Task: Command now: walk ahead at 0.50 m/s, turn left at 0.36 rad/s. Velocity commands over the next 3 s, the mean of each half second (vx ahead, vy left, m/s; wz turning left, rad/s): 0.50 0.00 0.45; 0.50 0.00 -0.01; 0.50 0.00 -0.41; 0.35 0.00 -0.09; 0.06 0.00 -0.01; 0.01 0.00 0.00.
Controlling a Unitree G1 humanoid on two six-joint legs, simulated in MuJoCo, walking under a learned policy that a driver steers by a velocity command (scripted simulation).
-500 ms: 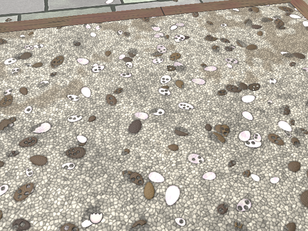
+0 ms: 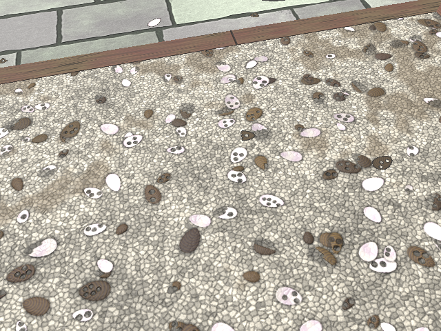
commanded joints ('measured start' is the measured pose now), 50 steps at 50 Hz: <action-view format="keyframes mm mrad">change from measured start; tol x16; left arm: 1 134 85 27 8 -14 -10 8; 24 407 18 10 71 -40 7 5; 26 188 117 36 22 -43 -12 2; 45 -110 44 16 -40 -16 39 -30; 50 174 97 47 38 -6 24 -16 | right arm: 1 -2 -77 -26 -57 -18 9 12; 17 -417 -30 -2 -231 -33 42 67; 25 63 -255 -86 -100 -22 31 7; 29 -151 -97 -39 -93 -5 4 -1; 50 8 -161 -20 16 -29 -27 -39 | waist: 1 55 -95 -25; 18 76 -88 54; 22 -45 -102 -103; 24 -45 234 -293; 25 -86 51 -309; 28 31 -40 -48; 36 49 23 27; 50 138 73 -93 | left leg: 1 -302 102 -42 119 106 3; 17 -383 75 138 -357 354 17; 22 26 -73 166 -503 180 129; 23 286 41 2 -561 147 176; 24 615 383 -529 -622 169 334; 25 571 403 -657 -737 181 329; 30 136 224 -183 -838 510 167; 44 330 214 55 -907 693 76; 50 389 241 155 -409 1264 38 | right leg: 1 243 -292 312 -351 -39 -72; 16 385 -264 -101 -348 431 -47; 21 475 -284 -153 -19 956 -48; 23 214 -245 -164 429 606 -17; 24 -238 -47 -140 824 -341 41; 25 -324 -10 76 911 -336 40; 30 -152 -128 116 638 -114 40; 41 -308 -93 58 231 188 46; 46 -272 -31 17 95 131 -22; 50 55 91 -43 26 -22 -111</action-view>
